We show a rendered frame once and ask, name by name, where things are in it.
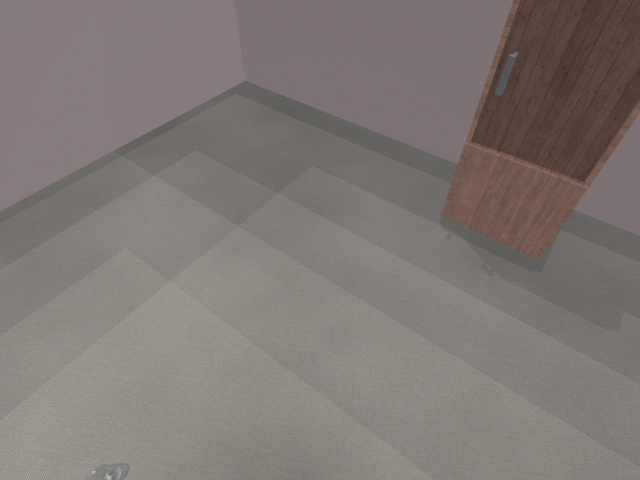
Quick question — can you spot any cupboard door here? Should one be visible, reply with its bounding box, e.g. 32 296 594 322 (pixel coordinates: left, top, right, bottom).
471 0 640 182

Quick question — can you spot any handle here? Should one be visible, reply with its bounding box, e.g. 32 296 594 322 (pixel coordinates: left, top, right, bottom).
495 51 519 96

